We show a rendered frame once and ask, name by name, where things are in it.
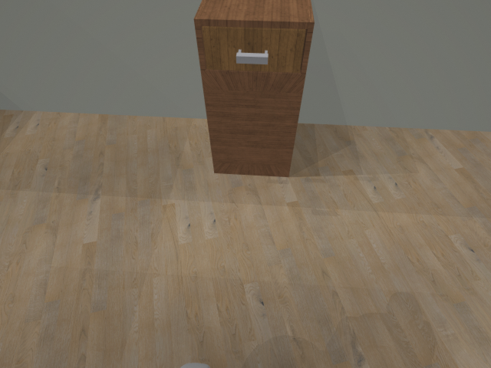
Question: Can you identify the cabinet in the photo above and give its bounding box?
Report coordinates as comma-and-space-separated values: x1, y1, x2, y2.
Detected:
194, 0, 315, 177

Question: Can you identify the handle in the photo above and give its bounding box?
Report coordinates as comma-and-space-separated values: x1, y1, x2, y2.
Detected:
236, 50, 269, 64

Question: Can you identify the drawer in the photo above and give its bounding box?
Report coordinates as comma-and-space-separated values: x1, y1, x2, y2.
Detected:
202, 26, 306, 73

